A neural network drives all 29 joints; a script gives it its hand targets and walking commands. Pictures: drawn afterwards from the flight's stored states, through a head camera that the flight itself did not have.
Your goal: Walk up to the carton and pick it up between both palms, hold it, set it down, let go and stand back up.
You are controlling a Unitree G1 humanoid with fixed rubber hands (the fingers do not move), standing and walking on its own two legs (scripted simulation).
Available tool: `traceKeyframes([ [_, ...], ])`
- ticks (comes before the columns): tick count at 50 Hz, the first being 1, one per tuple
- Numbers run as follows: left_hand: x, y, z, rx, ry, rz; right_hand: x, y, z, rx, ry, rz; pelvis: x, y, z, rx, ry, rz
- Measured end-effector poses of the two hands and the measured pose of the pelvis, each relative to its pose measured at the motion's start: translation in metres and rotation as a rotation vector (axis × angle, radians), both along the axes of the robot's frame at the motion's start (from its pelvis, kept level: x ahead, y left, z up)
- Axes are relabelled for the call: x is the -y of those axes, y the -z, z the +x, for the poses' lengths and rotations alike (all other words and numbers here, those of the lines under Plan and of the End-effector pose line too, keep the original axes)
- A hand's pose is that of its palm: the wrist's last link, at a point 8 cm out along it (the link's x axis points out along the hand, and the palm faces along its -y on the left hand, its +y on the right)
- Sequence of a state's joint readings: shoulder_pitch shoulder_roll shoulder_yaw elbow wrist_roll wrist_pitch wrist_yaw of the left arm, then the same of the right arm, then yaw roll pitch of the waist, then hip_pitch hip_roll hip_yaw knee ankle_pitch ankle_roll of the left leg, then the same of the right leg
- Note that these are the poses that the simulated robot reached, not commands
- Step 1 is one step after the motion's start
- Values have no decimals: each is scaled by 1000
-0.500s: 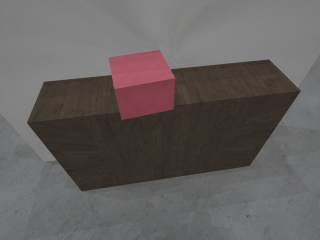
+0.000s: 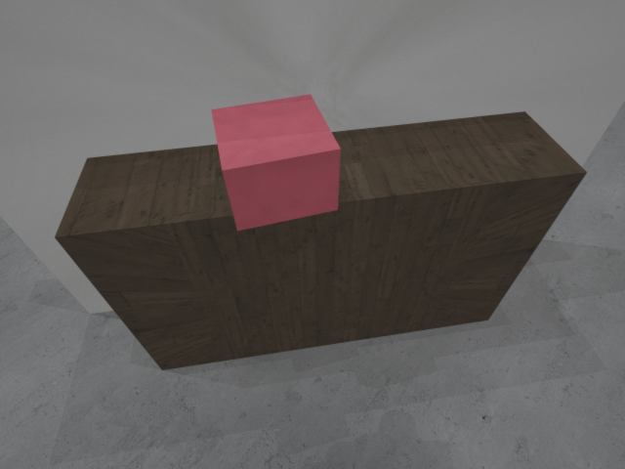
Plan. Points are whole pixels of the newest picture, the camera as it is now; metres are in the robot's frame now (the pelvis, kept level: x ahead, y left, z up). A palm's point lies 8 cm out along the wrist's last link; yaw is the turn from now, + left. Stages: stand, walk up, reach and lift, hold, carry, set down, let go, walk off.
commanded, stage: stand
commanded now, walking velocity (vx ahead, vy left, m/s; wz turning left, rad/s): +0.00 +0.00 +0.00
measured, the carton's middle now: (275, 160) +0.69 +0.09 -0.01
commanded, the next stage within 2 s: walk up in 0.14 s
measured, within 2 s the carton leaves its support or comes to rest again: neither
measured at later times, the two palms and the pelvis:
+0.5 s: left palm out of the picture +0.01 +0.22 -0.14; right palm out of the picture -0.06 -0.26 -0.13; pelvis +0.00 -0.03 +0.00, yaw +6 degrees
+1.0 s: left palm out of the picture +0.02 +0.07 -0.13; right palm (506, 348) +0.33 -0.31 -0.13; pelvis +0.14 -0.12 +0.00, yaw +16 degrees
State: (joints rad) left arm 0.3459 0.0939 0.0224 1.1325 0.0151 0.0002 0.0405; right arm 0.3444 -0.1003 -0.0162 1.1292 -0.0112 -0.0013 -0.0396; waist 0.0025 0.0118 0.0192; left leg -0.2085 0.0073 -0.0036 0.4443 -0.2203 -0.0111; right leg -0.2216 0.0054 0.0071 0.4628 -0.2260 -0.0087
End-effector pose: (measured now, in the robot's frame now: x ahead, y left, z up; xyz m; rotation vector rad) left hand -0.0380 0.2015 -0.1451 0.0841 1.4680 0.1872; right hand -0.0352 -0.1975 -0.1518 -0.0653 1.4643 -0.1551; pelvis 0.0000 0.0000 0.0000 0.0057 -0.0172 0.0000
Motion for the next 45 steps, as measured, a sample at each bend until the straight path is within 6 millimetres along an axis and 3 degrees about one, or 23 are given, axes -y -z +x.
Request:
traceKeyframes([
  [19, 1, 4, 9, -7, 14, -9, 6, 0, 10, 10, -6, -20, 2, 2, 1, -16, -10, -3],
  [22, -12, 4, 21, -6, 65, 19, 28, -10, -7, -30, 6, -81, 15, 1, 0, -32, -63, -17],
  [25, -19, -6, 49, 93, 47, 65, 63, -25, -26, -127, -29, -131, 31, -3, 4, -50, -112, -36],
  [29, -13, -14, 83, 206, 13, 113, 119, -33, -17, -164, -88, -196, 58, -1, 12, -64, -150, -33],
  [33, 15, -16, 104, 285, -9, 141, 173, -16, 29, -106, -134, -214, 91, 12, 26, -74, -171, -10],
  [36, 43, -13, 92, 283, -46, 151, 193, -1, 90, 4, -199, -190, 111, 18, 37, -55, -192, -15],
  [41, 95, -24, 59, 145, -106, 93, 172, -22, 222, 304, -284, -71, 124, -2, 70, -57, -204, 10],
  [45, 117, -28, 55, 110, -181, 78, 147, -27, 293, 394, -348, 0, 127, -6, 102, -48, -233, 5],
])
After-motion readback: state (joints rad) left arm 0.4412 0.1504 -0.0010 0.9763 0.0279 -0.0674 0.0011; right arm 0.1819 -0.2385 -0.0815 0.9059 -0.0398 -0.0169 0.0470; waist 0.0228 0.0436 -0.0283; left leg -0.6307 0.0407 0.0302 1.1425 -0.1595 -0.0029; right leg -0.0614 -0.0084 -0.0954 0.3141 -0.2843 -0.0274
